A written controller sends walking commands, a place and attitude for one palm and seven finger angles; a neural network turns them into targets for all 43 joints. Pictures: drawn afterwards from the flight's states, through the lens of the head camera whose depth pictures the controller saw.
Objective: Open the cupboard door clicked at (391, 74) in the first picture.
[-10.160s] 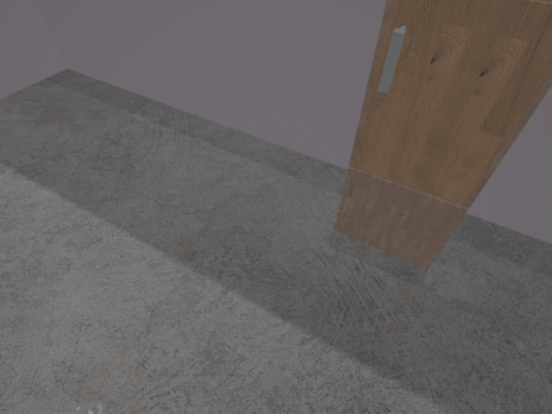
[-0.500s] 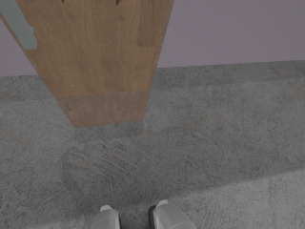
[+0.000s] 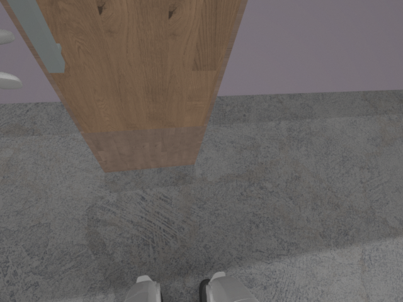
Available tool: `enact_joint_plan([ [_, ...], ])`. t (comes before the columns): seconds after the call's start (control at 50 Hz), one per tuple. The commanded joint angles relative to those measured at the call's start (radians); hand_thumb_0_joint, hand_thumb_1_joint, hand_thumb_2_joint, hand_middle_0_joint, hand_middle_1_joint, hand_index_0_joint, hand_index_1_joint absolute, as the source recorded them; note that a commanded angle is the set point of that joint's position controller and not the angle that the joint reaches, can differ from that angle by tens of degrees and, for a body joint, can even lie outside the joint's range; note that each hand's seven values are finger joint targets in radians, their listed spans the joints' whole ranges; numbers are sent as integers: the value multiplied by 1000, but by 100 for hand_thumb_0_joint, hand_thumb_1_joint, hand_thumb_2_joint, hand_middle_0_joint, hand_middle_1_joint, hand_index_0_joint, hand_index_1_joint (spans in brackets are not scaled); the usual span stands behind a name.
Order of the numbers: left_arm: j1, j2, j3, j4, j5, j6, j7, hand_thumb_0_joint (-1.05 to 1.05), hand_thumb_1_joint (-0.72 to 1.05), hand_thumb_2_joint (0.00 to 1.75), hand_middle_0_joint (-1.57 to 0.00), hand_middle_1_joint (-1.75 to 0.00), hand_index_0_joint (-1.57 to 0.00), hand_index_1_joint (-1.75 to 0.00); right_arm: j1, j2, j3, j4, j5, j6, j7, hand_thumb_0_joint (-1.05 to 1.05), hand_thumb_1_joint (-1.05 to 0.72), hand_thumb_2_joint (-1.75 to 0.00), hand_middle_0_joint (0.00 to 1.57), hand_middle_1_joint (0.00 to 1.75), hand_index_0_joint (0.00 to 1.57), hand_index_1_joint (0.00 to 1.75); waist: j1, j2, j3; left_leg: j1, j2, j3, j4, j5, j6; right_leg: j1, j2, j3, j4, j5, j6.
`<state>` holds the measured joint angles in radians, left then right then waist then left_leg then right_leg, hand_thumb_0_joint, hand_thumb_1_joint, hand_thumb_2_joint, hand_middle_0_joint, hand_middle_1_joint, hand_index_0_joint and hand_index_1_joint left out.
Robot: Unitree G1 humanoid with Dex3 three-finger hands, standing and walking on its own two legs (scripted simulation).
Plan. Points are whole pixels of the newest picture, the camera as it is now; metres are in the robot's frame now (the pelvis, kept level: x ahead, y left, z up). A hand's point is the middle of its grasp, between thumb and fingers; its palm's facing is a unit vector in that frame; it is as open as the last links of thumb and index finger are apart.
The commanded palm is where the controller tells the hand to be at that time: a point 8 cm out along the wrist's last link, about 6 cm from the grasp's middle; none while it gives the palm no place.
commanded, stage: move the hooked fingers beside the handle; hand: left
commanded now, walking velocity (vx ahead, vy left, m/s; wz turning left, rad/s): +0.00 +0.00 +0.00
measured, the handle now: (40, 23) +0.59 +0.23 +0.12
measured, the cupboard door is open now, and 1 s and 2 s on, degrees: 0 0 0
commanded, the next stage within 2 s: slide the fingers in behind the handle in 0.28 s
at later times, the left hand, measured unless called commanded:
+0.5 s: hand out of the picture +0.52 +0.27 +0.13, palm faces +0.04 -1.00 -0.01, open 14.0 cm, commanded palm +0.52 +0.31 +0.12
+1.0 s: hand (21, 47) +0.53 +0.24 +0.12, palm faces +0.04 -1.00 +0.00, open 14.0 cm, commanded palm +0.52 +0.28 +0.12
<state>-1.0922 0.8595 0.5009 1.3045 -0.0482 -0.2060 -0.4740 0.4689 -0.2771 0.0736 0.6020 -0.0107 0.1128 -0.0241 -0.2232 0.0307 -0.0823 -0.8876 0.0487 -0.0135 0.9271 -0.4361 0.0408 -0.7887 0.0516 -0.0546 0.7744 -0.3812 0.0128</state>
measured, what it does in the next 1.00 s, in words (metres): stands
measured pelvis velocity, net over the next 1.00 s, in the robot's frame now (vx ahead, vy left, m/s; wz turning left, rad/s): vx -0.01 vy -0.01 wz -0.01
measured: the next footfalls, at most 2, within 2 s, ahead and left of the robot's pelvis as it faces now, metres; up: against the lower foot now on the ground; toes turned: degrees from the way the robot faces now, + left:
none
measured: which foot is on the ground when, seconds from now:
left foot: down 0.00-1.00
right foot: down 0.00-1.00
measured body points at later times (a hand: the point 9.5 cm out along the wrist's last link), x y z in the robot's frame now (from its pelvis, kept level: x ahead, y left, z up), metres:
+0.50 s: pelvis -0.01 -0.01 +0.00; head +0.14 +0.03 +0.42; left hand +0.52 +0.33 +0.13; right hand -0.06 -0.27 -0.09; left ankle -0.01 +0.08 -0.69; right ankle -0.02 -0.14 -0.69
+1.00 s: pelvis -0.01 -0.01 +0.00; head +0.13 +0.02 +0.42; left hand +0.53 +0.30 +0.12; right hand -0.06 -0.27 -0.09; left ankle -0.01 +0.08 -0.69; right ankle -0.02 -0.14 -0.69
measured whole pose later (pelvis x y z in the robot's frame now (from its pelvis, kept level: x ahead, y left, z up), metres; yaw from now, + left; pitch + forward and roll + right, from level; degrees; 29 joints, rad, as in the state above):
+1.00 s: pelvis -0.01 -0.01 +0.00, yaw +0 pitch +22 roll -5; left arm -1.11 0.81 0.49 1.32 -0.04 -0.24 -0.38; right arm 0.47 -0.28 0.07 0.61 -0.01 0.08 -0.02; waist -0.24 0.04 -0.08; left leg -0.90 0.05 -0.01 0.94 -0.43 0.03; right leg -0.82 0.06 -0.05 0.81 -0.38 0.00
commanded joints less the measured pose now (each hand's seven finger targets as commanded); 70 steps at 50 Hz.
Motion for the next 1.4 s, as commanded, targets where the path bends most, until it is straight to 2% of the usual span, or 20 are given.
enact_joint_plan([
  [0.0, -447, 281, 17, -175, -25, -63, 21, 0, -50, 30, -30, -120, -30, -120, 205, -223, -71, -18, 1, -7, -24, 0, -90, -90, 20, 30, 20, 30, -20, 213, -408, 499, 10, -72, -64, 558, -16, 10, 34, -6, -45, 321, -27],
  [0.04, -461, 336, 48, -200, -13, -83, 32, 0, -50, 30, -30, -120, -30, -120, 205, -225, -70, -21, -1, -10, -28, 0, -90, -90, 20, 30, 20, 30, -9, 232, -465, 509, 7, -73, -54, 590, -18, 42, 32, 0, -31, 354, -29],
  [0.14, -460, 345, 44, -208, -9, -103, 23, 0, -50, 30, -30, -120, -30, -120, 194, -222, -68, -30, 3, -10, -30, 0, -90, -90, 20, 30, 20, 30, -4, 254, -503, 517, 7, -68, -44, 602, -20, 58, 31, 3, -19, 371, -27],
  [0.26, -456, 303, 12, -173, -21, -82, 5, 0, -50, 30, -30, -120, -30, -120, 190, -224, -67, -26, 7, -12, -34, 0, -90, -90, 20, 30, 20, 30, -18, 237, -473, 500, 6, -66, -48, 554, -14, 30, 32, 1, -30, 340, -23],
  [0.32, -464, 365, 54, -168, -20, -84, 8, 0, -50, 30, -30, -120, -30, -120, 195, -228, -62, -27, 7, -15, -39, 0, -90, -90, 20, 30, 20, 30, -14, 199, -463, 438, 1, -60, -47, 503, -3, 70, 32, 9, -29, 338, -24],
  [0.42, -448, 287, 13, -192, -29, -92, 1, 0, -50, 30, -30, -120, -30, -120, 204, -219, -68, -22, 4, -16, -31, 0, -90, -90, 20, 30, 20, 30, -13, 256, -498, 509, 4, -66, -45, 569, -12, 42, 36, 2, -27, 357, -28],
  [0.48, -463, 294, 11, -159, -31, -77, 3, 0, -50, 30, -30, -120, -30, -120, 203, -223, -65, -14, 6, -18, -31, 0, -90, -90, 20, 30, 20, 30, -23, 201, -449, 444, 3, -64, -56, 480, -4, 48, 35, 2, -36, 311, -23],
  [0.58, -477, 284, 4, -179, -20, -79, 33, 0, -50, 30, -30, -120, -30, -120, 207, -219, -65, -14, 3, -25, -27, 0, -90, -90, 20, 30, 20, 30, -23, 216, -440, 437, 1, -59, -60, 466, -3, 50, 33, 6, -40, 307, -23],
  [0.62, -464, 325, 44, -203, -20, -91, 43, 0, -50, 30, -30, -120, -30, -120, 212, -222, -67, -18, 1, -27, -27, 0, -90, -90, 20, 30, 20, 30, -2, 241, -480, 455, 0, -60, -59, 492, -5, 71, 34, 8, -32, 324, -29],
  [0.68, -482, 257, -4, -198, -17, -93, 54, 0, -50, 30, -30, -120, -30, -120, 211, -217, -71, -10, -1, -27, -23, 0, -90, -90, 20, 30, 20, 30, -24, 230, -449, 475, 6, -68, -63, 487, -10, 31, 34, 0, -37, 301, -24],
  [0.74, -464, 276, 29, -218, -20, -97, 66, 0, -50, 30, -30, -120, -30, -120, 216, -218, -74, -14, -3, -30, -19, 0, -90, -90, 20, 30, 20, 30, -5, 242, -507, 506, 4, -69, -62, 526, -12, 54, 34, 1, -29, 327, -27],
  [0.86, -471, 248, 5, -174, -13, -83, 89, 0, -50, 30, -30, -120, -30, -120, 209, -217, -71, -13, 0, -33, -18, 0, -90, -90, 20, 30, 20, 30, -20, 198, -430, 433, 0, -57, -66, 450, -4, 50, 32, 8, -41, 299, -22],
  [0.94, -448, 253, 30, -231, -15, -113, 99, 0, -50, 30, -30, -120, -30, -120, 217, -213, -78, -15, -6, -37, -11, 0, -90, -90, 20, 30, 20, 30, 2, 226, -527, 507, 1, -63, -56, 560, -13, 80, 34, 5, -22, 367, -27],
  [0.98, -451, 210, -5, -195, -20, -102, 93, 0, -50, 30, -30, -120, -30, -120, 210, -211, -77, -10, -2, -34, -10, 0, -90, -90, 20, 30, 20, 30, -17, 192, -457, 461, 1, -57, -59, 510, -8, 68, 34, 5, -31, 349, -22],
  [1.12, -468, 197, -1, -228, -25, -104, 105, 0, -50, 30, -30, -120, -30, -120, 216, -211, -79, -9, -6, -36, -10, 0, -90, -90, 20, 30, 20, 30, -10, 216, -474, 487, -1, -63, -63, 533, -9, 67, 32, 4, -26, 356, -28],
  [1.16, -475, 126, -49, -233, -25, -105, 111, 0, -50, 30, -30, -120, -30, -120, 212, -202, -82, -2, -7, -38, -6, 0, -90, -90, 20, 30, 20, 30, -22, 235, -475, 519, 2, -66, -58, 551, -15, 34, 33, -1, -29, 348, -26],
  [1.18, -485, 145, -29, -228, -29, -106, 116, 0, -50, 30, -30, -120, -30, -120, 215, -206, -84, 3, -9, -39, -5, 0, -90, -90, 20, 30, 20, 30, -24, 210, -463, 509, 4, -68, -60, 540, -14, 41, 34, -1, -32, 345, -25],
  [1.24, -493, 133, -34, -251, -29, -110, 124, 0, -50, 30, -30, -120, -30, -120, 215, -203, -84, 0, -9, -41, -2, 0, -90, -90, 20, 30, 20, 30, -18, 242, -498, 532, 2, -68, -60, 575, -16, 51, 32, 1, -25, 368, -27],
  [1.32, -425, 146, 3, -245, -30, -112, 143, 0, -50, 30, -30, -120, -30, -120, 217, -203, -86, -6, -12, -38, 5, 0, -90, -90, 20, 30, 20, 30, 6, 203, -496, 507, -2, -63, -59, 596, -14, 94, 34, 0, -20, 402, -31],
  [1.38, -443, 84, -40, -283, -26, -113, 157, 0, -50, 30, -30, -120, -30, -120, 206, -195, -92, -8, -12, -38, 11, 0, -90, -90, 20, 30, 20, 30, 1, 228, -498, 536, 0, -62, -62, 595, -17, 75, 34, -1, -27, 389, -26],
])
